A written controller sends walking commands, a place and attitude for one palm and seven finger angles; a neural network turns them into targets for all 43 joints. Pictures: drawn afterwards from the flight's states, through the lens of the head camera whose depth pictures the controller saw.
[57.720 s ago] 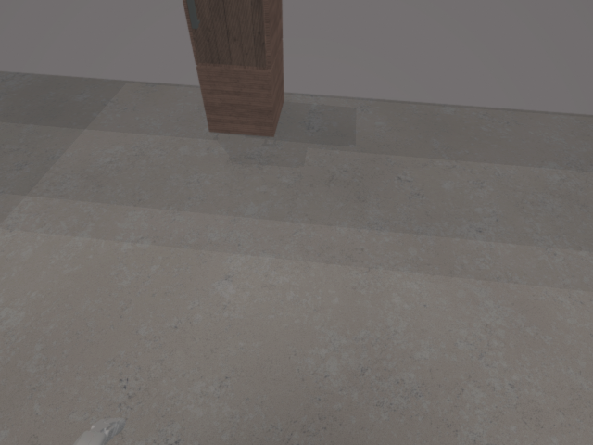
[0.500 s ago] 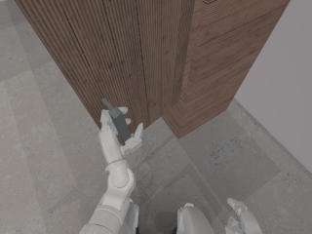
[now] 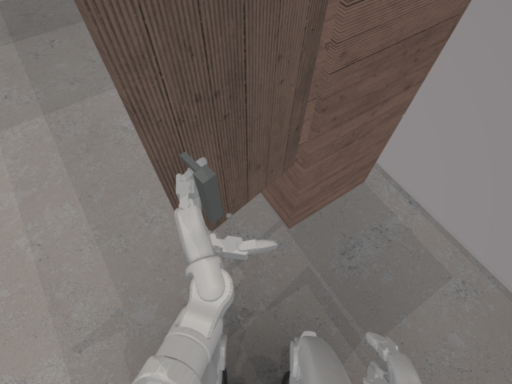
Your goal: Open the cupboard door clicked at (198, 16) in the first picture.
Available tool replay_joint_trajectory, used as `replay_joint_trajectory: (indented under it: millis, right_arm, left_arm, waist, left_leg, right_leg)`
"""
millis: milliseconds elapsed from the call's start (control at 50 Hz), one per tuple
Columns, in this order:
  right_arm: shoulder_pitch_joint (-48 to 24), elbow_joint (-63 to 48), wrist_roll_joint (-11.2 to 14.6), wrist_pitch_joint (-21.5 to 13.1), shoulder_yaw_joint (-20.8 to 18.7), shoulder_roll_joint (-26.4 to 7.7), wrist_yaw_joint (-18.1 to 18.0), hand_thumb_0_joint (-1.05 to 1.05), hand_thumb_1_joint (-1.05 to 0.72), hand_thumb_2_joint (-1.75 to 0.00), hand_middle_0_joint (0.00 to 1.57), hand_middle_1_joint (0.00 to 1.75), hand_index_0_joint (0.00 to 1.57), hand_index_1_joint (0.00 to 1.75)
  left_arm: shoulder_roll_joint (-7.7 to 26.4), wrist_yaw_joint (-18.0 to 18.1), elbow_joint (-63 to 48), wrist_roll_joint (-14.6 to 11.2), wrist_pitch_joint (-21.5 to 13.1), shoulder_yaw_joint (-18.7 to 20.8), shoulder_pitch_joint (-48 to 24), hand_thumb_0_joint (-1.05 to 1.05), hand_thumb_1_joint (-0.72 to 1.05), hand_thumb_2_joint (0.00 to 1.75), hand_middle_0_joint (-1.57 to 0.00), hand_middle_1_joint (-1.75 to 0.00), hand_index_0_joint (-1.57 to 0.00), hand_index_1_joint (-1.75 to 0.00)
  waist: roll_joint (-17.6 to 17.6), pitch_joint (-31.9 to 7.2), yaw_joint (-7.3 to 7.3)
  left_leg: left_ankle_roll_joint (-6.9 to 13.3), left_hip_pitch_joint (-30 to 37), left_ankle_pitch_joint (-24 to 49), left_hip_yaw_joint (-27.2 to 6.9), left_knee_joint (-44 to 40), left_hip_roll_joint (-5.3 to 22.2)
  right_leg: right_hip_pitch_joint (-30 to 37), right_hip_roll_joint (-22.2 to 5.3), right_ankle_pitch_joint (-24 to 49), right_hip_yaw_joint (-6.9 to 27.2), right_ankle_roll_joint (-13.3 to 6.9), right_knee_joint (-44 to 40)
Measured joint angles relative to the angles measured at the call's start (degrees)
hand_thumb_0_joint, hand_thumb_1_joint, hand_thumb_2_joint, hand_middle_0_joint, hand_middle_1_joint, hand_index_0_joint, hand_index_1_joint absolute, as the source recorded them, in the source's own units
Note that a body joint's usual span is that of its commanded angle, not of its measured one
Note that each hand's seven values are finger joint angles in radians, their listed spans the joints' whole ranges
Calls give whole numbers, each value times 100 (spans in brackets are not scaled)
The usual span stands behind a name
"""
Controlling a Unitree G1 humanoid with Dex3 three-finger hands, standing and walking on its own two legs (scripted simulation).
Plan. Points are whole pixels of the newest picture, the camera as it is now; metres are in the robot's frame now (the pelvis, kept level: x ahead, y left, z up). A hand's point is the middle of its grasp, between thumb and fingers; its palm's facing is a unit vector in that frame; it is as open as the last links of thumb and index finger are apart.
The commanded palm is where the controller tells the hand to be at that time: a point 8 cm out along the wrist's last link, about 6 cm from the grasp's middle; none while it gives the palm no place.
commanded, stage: open thumb and fingers to let go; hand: left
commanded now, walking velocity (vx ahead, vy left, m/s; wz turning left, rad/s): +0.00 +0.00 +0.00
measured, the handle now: (201, 188) +0.41 +0.10 +0.02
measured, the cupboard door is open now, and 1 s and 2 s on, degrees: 100 100 100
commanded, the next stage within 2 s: slide the hand sideways off the handle in 0.02 s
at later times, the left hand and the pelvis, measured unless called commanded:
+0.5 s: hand (220, 231) +0.34 +0.07 +0.03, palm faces -0.05 -1.00 +0.06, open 16.3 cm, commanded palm +0.30 +0.10 +0.01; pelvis +0.00 +0.02 +0.00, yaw +0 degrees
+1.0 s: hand (197, 272) +0.28 +0.09 +0.02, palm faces -0.05 -1.00 +0.02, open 16.4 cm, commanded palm +0.25 +0.15 +0.01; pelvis +0.02 +0.01 -0.01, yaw +0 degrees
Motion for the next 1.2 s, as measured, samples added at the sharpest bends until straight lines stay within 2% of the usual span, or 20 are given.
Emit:
replay_joint_trajectory:
  millis: [60,160,200,260,320,360,380,400,440,560,680,860,1020,1200]
  right_arm:
    - [-6,-2,-8,-8,2,5,8,0,-91,-90,20,30,20,30]
    - [-30,8,2,9,26,-14,16,0,-91,-90,20,30,20,30]
    - [20,-57,50,51,31,-41,27,0,-91,-90,20,30,20,30]
    - [119,-134,171,104,20,-124,-6,0,-91,-90,21,30,20,30]
    - [181,-185,364,130,4,-252,-64,0,-91,-90,20,30,20,30]
    - [211,-223,488,151,-7,-327,-91,0,-91,-90,20,30,20,30]
    - [229,-252,536,164,-11,-353,-95,1,-91,-90,20,30,20,30]
    - [254,-291,569,173,-13,-370,-93,1,-91,-90,20,30,20,30]
    - [302,-389,593,185,-17,-375,-63,1,-91,-90,20,30,20,30]
    - [340,-665,511,224,-15,-293,102,1,-91,-90,20,30,20,30]
    - [172,-815,505,345,8,-240,142,1,-91,-90,20,30,20,30]
    - [-55,-979,561,346,77,-183,-5,1,-91,-90,20,30,20,30]
    - [-141,-1028,559,182,72,-172,-82,1,-91,-90,20,30,20,30]
    - [-110,-1094,602,99,72,-219,-191,1,-91,-90,20,30,20,30]
  left_arm:
    - [12,-16,-4,23,12,-55,-8,-1,-49,30,-22,-61,-22,-60]
    - [72,-74,-3,15,14,-95,-18,-1,-50,30,-27,-53,-26,-54]
    - [313,-629,-55,-8,-109,-128,69,-1,-50,30,-26,-50,-22,-50]
    - [889,-1712,-88,-159,-295,-247,114,-1,-50,30,-23,-44,-15,-44]
    - [1256,-2680,-179,-703,-269,-407,66,-1,-50,30,-20,-39,-11,-38]
    - [1211,-3058,-291,-1135,-96,-442,87,-1,-50,30,-19,-36,-10,-36]
    - [1121,-3128,-353,-1308,14,-417,121,-1,-50,30,-17,-35,-10,-35]
    - [1016,-3147,-411,-1425,118,-372,167,-1,-50,30,-15,-34,-10,-34]
    - [851,-3101,-530,-1474,249,-307,298,-1,-50,30,-10,-33,-13,-34]
    - [723,-2900,-970,-1061,56,-326,843,-1,-50,30,-5,-31,-11,-32]
    - [875,-3104,-1536,-882,-44,-400,1352,-1,-50,30,-8,-30,-9,-29]
    - [1015,-3449,-2279,-1084,203,-420,2216,-1,-50,30,-11,-29,-12,-29]
    - [1134,-3722,-2861,-1208,38,-298,2801,-1,-50,30,-14,-30,-14,-29]
    - [1339,-4091,-3148,-1410,200,-30,3270,-1,-50,30,-15,-30,-15,-30]
  waist:
    - [13,1,-11]
    - [30,27,-21]
    - [23,29,-33]
    - [40,28,-8]
    - [100,121,42]
    - [139,173,82]
    - [148,179,97]
    - [148,168,109]
    - [132,117,114]
    - [10,-44,95]
    - [-49,6,166]
    - [-17,56,295]
    - [-23,10,325]
    - [-11,21,318]
  left_leg:
    - [11,-34,8,-2,23,1]
    - [30,-48,27,6,39,-18]
    - [43,-77,31,2,67,-51]
    - [53,-134,3,-23,167,-81]
    - [72,-104,-24,-52,230,-97]
    - [88,-33,-16,-39,192,-96]
    - [101,9,-7,-20,151,-96]
    - [114,46,5,5,102,-97]
    - [137,105,22,60,12,-100]
    - [160,69,-81,155,64,-80]
    - [142,-4,-238,140,269,-57]
    - [112,75,-295,103,241,-65]
    - [50,4,-364,9,380,-64]
    - [-8,-64,-378,-44,514,-27]
  right_leg:
    - [-25,1,18,-1,10,7]
    - [-36,-18,34,7,29,23]
    - [-60,-50,17,1,34,71]
    - [-94,-80,-30,-23,38,166]
    - [-28,-92,-50,-51,56,187]
    - [49,-91,-22,-37,86,125]
    - [86,-91,-2,-19,100,80]
    - [114,-93,17,5,111,35]
    - [145,-97,42,59,132,-37]
    - [56,-84,-49,156,154,51]
    - [-10,-62,-198,147,133,241]
    - [78,-65,-273,112,113,222]
    - [38,-58,-372,23,52,357]
    - [-34,-19,-399,-23,-9,506]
